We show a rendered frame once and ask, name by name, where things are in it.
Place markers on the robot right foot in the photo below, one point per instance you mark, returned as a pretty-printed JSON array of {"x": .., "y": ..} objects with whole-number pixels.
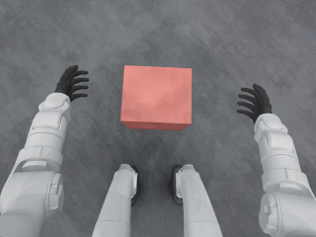
[{"x": 177, "y": 200}]

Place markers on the right robot upper arm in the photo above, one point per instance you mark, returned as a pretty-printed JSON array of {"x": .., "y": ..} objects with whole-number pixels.
[{"x": 287, "y": 215}]

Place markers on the left robot upper arm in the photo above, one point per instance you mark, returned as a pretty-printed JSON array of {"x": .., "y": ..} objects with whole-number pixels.
[{"x": 29, "y": 200}]

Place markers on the robot right forearm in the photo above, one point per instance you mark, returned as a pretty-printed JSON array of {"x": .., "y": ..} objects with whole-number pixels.
[{"x": 280, "y": 163}]

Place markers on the robot left forearm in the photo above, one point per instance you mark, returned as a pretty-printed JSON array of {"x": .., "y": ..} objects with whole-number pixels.
[{"x": 43, "y": 148}]

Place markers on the carton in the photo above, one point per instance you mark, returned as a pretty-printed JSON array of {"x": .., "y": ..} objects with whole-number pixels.
[{"x": 156, "y": 97}]

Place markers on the robot left hand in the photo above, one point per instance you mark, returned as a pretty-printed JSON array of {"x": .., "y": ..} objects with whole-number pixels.
[{"x": 67, "y": 80}]

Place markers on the robot foot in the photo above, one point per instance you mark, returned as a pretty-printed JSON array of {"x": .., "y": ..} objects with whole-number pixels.
[
  {"x": 133, "y": 200},
  {"x": 177, "y": 200}
]

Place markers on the robot right hand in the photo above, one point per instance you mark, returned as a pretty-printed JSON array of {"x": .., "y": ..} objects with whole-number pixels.
[{"x": 261, "y": 102}]

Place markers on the robot left foot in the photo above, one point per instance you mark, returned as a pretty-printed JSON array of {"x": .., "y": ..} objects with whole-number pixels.
[{"x": 133, "y": 200}]

